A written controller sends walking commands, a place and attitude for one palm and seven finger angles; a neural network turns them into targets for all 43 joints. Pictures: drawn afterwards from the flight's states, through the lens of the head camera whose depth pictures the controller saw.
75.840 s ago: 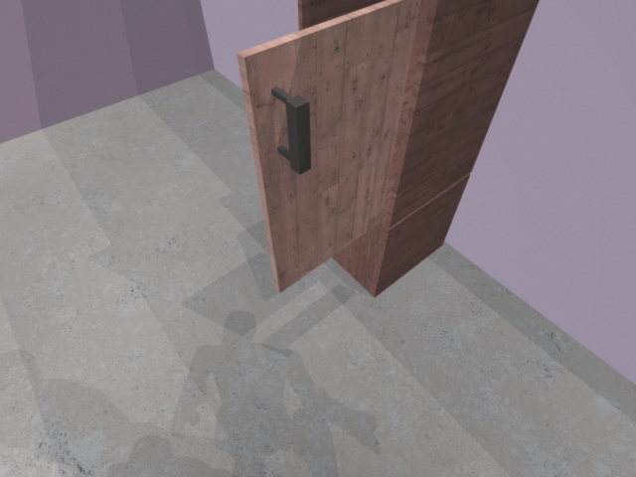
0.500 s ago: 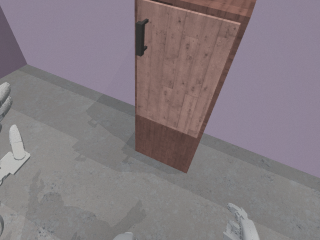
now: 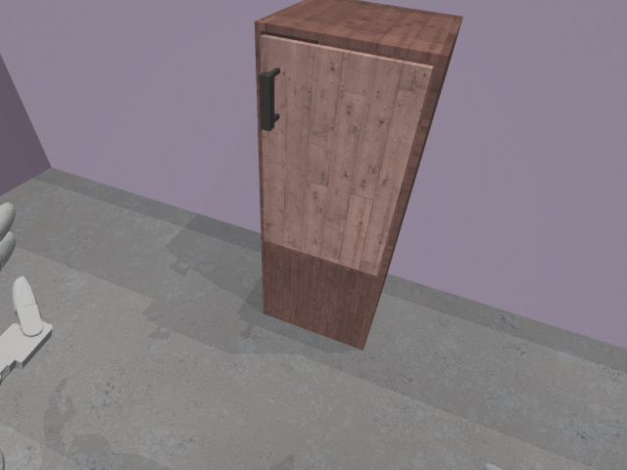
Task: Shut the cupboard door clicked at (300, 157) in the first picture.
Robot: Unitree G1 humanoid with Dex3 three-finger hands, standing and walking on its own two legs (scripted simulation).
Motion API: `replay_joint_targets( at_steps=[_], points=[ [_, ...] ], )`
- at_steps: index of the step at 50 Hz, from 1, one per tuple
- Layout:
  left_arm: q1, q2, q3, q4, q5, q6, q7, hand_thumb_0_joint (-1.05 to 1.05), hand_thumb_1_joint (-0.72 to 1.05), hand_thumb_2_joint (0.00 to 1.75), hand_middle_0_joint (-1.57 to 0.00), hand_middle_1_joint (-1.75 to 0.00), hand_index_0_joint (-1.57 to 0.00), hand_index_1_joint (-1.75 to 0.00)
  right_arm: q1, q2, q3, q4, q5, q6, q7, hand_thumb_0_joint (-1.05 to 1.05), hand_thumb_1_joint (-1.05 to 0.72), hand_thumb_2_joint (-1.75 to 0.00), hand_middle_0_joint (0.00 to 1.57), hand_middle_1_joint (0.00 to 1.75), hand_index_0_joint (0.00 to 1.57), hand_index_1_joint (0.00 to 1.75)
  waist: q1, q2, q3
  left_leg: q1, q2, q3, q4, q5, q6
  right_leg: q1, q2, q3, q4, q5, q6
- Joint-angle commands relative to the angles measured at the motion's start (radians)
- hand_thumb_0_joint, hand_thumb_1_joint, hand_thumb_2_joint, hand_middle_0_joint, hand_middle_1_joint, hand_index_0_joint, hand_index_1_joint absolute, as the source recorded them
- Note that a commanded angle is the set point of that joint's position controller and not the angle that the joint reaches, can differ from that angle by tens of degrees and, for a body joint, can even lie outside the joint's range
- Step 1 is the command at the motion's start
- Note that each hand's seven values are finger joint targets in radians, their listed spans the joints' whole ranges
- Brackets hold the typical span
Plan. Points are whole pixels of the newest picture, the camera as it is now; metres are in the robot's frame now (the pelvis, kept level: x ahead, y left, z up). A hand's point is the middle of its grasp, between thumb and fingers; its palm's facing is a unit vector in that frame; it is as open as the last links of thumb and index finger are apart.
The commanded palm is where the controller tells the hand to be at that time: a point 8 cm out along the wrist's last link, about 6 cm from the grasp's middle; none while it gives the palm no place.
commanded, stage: stop stepping back and stand still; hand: left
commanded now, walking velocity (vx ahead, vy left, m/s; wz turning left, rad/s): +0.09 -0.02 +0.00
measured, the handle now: (271, 98) +0.83 +0.16 +0.13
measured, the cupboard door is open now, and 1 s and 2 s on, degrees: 0 0 0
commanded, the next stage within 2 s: let the arm hang, fingers relaxed in 0.50 s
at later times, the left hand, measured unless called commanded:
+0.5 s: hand (59, 305) +0.22 +0.28 +0.16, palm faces +0.43 -0.80 -0.42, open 7.4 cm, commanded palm +0.16 +0.31 +0.18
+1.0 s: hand out of the picture -0.05 +0.19 -0.18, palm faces +0.05 -0.99 -0.14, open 7.2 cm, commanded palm none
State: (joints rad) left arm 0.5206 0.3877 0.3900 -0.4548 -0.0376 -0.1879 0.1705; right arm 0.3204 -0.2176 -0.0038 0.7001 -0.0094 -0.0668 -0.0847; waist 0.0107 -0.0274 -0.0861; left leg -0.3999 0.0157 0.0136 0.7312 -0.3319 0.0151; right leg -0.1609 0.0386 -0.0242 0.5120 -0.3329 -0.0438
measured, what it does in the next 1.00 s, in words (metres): stands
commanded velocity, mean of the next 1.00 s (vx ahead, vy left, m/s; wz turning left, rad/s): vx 0.00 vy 0.00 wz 0.00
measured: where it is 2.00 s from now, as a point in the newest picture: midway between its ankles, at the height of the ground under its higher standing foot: outside the picture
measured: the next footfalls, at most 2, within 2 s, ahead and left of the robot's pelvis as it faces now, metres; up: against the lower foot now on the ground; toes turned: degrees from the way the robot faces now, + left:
none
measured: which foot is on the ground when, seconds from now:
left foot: down 0.00-1.00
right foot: down 0.00-1.00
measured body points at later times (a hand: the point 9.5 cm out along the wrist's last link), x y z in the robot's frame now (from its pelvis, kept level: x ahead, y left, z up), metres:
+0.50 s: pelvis +0.02 +0.01 +0.00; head +0.01 +0.02 +0.45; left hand +0.19 +0.32 +0.18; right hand +0.18 -0.22 -0.08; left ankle +0.05 +0.12 -0.73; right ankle -0.03 -0.10 -0.73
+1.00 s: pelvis -0.01 +0.02 +0.01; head +0.01 +0.05 +0.45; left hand -0.05 +0.24 -0.16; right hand +0.02 -0.23 -0.13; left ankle +0.05 +0.12 -0.73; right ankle -0.03 -0.10 -0.73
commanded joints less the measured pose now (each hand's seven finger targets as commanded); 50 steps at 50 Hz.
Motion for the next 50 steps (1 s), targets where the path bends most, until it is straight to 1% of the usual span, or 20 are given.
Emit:
replay_joint_targets(
  at_steps=[1, 3, 4, 5, 7, 9, 10, 12, 14, 16, 19, 29, 30, 31, 32, 34, 37, 42, 46, 50],
  points=[
    [-0.215, 0.193, 0.085, -0.187, 0.013, -0.071, 0.019, 0.0, 0.9, 0.9, -0.2, -0.3, -0.2, -0.3, -0.177, -0.116, -0.035, -0.183, 0.005, -0.079, -0.018, 0.0, -0.9, -0.9, 0.2, 0.3, 0.2, 0.3, -0.032, 0.076, 0.156, 0.189, 0.031, -0.027, -0.224, -0.04, 0.03, -0.291, -0.168, 0.173, -0.142, -0.24, -0.064],
    [-0.155, 0.206, 0.119, -0.213, 0.001, -0.085, 0.016, 0.0, 0.9, 0.9, -0.2, -0.3, -0.2, -0.3, -0.181, -0.131, -0.038, -0.203, 0.011, -0.09, -0.021, 0.0, -0.9, -0.9, 0.2, 0.3, 0.2, 0.3, -0.026, 0.209, 0.136, 0.192, 0.14, -0.224, -0.373, -0.114, 0.067, -0.283, -0.049, 0.08, 0.004, -0.126, 0.008],
    [-0.126, 0.199, 0.127, -0.207, -0.003, -0.086, 0.012, 0.0, 0.9, 0.9, -0.2, -0.3, -0.2, -0.3, -0.177, -0.116, -0.023, -0.196, 0.009, -0.089, -0.018, 0.0, -0.9, -0.9, 0.2, 0.3, 0.2, 0.3, -0.033, 0.261, 0.123, 0.109, 0.204, -0.357, -0.502, -0.285, 0.088, -0.211, -0.007, 0.017, 0.101, -0.123, 0.036],
    [-0.135, 0.206, 0.138, -0.219, 0.002, -0.085, 0.009, 0.0, 0.9, 0.9, -0.2, -0.3, -0.2, -0.3, -0.19, -0.113, -0.021, -0.204, 0.003, -0.091, -0.018, 0.0, -0.9, -0.9, 0.2, 0.3, 0.2, 0.3, -0.026, 0.253, 0.13, 0.029, 0.245, -0.41, -0.556, -0.347, 0.114, -0.15, -0.009, 0.02, 0.159, -0.087, 0.044],
    [-0.12, 0.207, 0.15, -0.225, 0.007, -0.09, 0.005, 0.0, 0.9, 0.9, -0.2, -0.3, -0.2, -0.3, -0.19, -0.107, -0.02, -0.202, -0.001, -0.1, -0.013, 0.0, -0.9, -0.9, 0.2, 0.3, 0.2, 0.3, -0.017, 0.191, 0.11, -0.016, 0.219, -0.322, -0.515, -0.262, 0.107, -0.056, -0.023, 0.026, 0.077, -0.023, 0.045],
    [-0.063, 0.203, 0.155, -0.242, 0.005, -0.094, 0.001, 0.0, 0.9, 0.9, -0.2, -0.3, -0.2, -0.3, -0.182, -0.104, -0.018, -0.205, 0.002, -0.107, -0.005, 0.0, -0.9, -0.9, 0.2, 0.3, 0.2, 0.3, -0.014, 0.181, 0.042, 0.024, 0.157, -0.203, -0.446, -0.125, 0.065, 0.007, -0.031, 0.029, -0.038, 0.044, 0.041],
    [-0.028, 0.208, 0.167, -0.233, 0.001, -0.093, 0.002, 0.0, 0.9, 0.9, -0.2, -0.3, -0.2, -0.3, -0.179, -0.103, -0.017, -0.208, 0.003, -0.107, -0.002, 0.0, -0.9, -0.9, 0.2, 0.3, 0.2, 0.3, -0.012, 0.165, 0.013, 0.042, 0.131, -0.158, -0.403, -0.038, 0.053, 0.027, -0.044, 0.052, -0.069, 0.091, 0.034],
    [0.026, 0.189, 0.155, -0.211, -0.01, -0.086, -0.001, 0.0, 0.9, 0.9, -0.2, -0.3, -0.2, -0.3, -0.161, -0.101, -0.023, -0.208, 0.011, -0.098, 0.01, 0.0, -0.9, -0.9, 0.2, 0.3, 0.2, 0.3, -0.017, 0.047, -0.037, 0.102, 0.067, -0.071, -0.264, 0.17, 0.022, 0.022, -0.089, 0.144, -0.111, 0.235, 0.009],
    [0.041, 0.187, 0.15, -0.193, -0.018, -0.079, -0.004, 0.0, 0.9, 0.9, -0.2, -0.3, -0.2, -0.3, -0.155, -0.094, -0.022, -0.2, 0.013, -0.082, 0.016, 0.0, -0.9, -0.9, 0.2, 0.3, 0.2, 0.3, -0.026, 0.015, -0.068, 0.146, 0.056, -0.041, -0.201, 0.269, 0.004, 0.008, -0.139, 0.184, -0.117, 0.361, -0.01],
    [0.008, 0.196, 0.15, -0.192, -0.017, -0.074, -0.002, 0.0, 0.9, 0.9, -0.2, -0.3, -0.2, -0.3, -0.163, -0.095, -0.022, -0.204, 0.016, -0.071, 0.013, 0.0, -0.9, -0.9, 0.2, 0.3, 0.2, 0.3, -0.026, 0.032, -0.073, 0.192, 0.056, -0.032, -0.2, 0.351, 0.003, -0.01, -0.129, 0.164, -0.098, 0.456, 0.002],
    [-0.031, 0.204, 0.142, -0.199, -0.015, -0.069, -0.004, 0.0, 0.9, 0.9, -0.2, -0.3, -0.2, -0.3, -0.177, -0.096, -0.018, -0.214, 0.018, -0.065, 0.0, 0.0, -0.9, -0.9, 0.2, 0.3, 0.2, 0.3, -0.021, 0.083, -0.075, 0.238, 0.075, -0.045, -0.238, 0.463, 0.01, -0.013, -0.089, 0.106, -0.07, 0.461, 0.029],
    [-0.025, 0.195, 0.131, -0.203, -0.015, -0.064, -0.004, 0.0, 0.9, 0.9, -0.2, -0.3, -0.2, -0.3, -0.196, -0.1, -0.022, -0.239, 0.022, -0.05, -0.002, 0.0, -0.9, -0.9, 0.2, 0.3, 0.2, 0.3, -0.015, 0.098, -0.022, 0.195, 0.063, -0.051, -0.282, 0.333, 0.006, -0.021, -0.085, 0.108, -0.142, 0.312, 0.029],
    [-0.068, 0.038, -0.297, 0.557, 0.063, 0.09, -0.142, 0.0, 0.9, 0.9, -0.2, -0.3, -0.2, -0.3, -0.269, -0.282, -0.061, -0.042, 0.031, -0.105, 0.088, 0.0, -0.9, -0.9, 0.2, 0.3, 0.2, 0.3, -0.037, 0.107, 0.066, 0.128, 0.082, -0.068, -0.132, 0.537, 0.01, -0.121, -0.156, 0.029, -0.001, 0.447, 0.009],
    [-0.077, 0.029, -0.268, 0.584, 0.061, 0.17, -0.16, 0.0, 0.9, 0.9, -0.2, -0.3, -0.2, -0.3, -0.197, -0.252, -0.074, -0.025, 0.02, -0.051, 0.09, 0.0, -0.9, -0.9, 0.2, 0.3, 0.2, 0.3, -0.026, 0.122, -0.011, 0.186, 0.093, -0.053, -0.157, 0.495, 0.0, -0.131, -0.152, 0.08, -0.019, 0.362, 0.004],
    [-0.107, 0.005, -0.285, 0.619, 0.065, 0.181, -0.167, 0.0, 0.9, 0.9, -0.2, -0.3, -0.2, -0.3, -0.17, -0.234, -0.063, -0.016, 0.009, -0.033, 0.088, 0.0, -0.9, -0.9, 0.2, 0.3, 0.2, 0.3, -0.021, 0.096, -0.019, 0.153, 0.107, -0.083, -0.174, 0.438, 0.016, -0.14, -0.128, 0.052, 0.004, 0.219, 0.007],
    [-0.163, 0.024, -0.297, 0.726, 0.069, 0.181, -0.175, 0.0, 0.9, 0.9, -0.2, -0.3, -0.2, -0.3, -0.185, -0.244, -0.046, -0.011, -0.001, -0.008, 0.084, 0.0, -0.9, -0.9, 0.2, 0.3, 0.2, 0.3, -0.005, -0.023, 0.017, 0.069, 0.126, -0.151, -0.23, 0.393, 0.053, -0.098, -0.093, 0.037, 0.014, 0.1, 0.016],
    [-0.233, 0.056, -0.311, 0.924, 0.069, 0.173, -0.174, 0.0, 0.9, 0.9, -0.2, -0.3, -0.2, -0.3, -0.209, -0.249, -0.037, 0.034, -0.011, 0.013, 0.082, 0.0, -0.9, -0.9, 0.2, 0.3, 0.2, 0.3, -0.011, -0.132, 0.024, 0.111, 0.084, -0.144, -0.221, 0.363, 0.039, -0.094, -0.133, 0.105, -0.061, 0.145, -0.01],
    [-0.255, 0.002, -0.356, 1.221, 0.058, 0.195, -0.159, 0.0, 0.9, 0.9, -0.2, -0.3, -0.2, -0.3, -0.174, -0.173, -0.006, 0.144, -0.017, 0.058, 0.079, 0.0, -0.9, -0.9, 0.2, 0.3, 0.2, 0.3, -0.022, 0.084, 0.07, 0.148, 0.069, -0.144, -0.334, 0.201, 0.021, -0.082, -0.125, 0.114, -0.124, 0.027, -0.006],
    [-0.188, -0.048, -0.356, 1.397, 0.053, 0.192, -0.155, 0.0, 0.9, 0.9, -0.2, -0.3, -0.2, -0.3, -0.122, -0.125, -0.003, 0.233, -0.012, 0.066, 0.063, 0.0, -0.9, -0.9, 0.2, 0.3, 0.2, 0.3, -0.016, 0.174, 0.067, 0.163, 0.064, -0.135, -0.374, 0.118, 0.017, -0.044, -0.122, 0.106, -0.166, 0.033, -0.009],
    [-0.125, -0.094, -0.364, 1.512, 0.051, 0.189, -0.152, 0.0, 0.9, 0.9, -0.2, -0.3, -0.2, -0.3, -0.054, -0.096, -0.007, 0.303, -0.005, 0.072, 0.05, 0.0, -0.9, -0.9, 0.2, 0.3, 0.2, 0.3, -0.02, 0.157, 0.091, 0.185, 0.072, -0.137, -0.39, 0.082, 0.02, -0.048, -0.118, 0.09, -0.198, 0.037, -0.01]
  ],
)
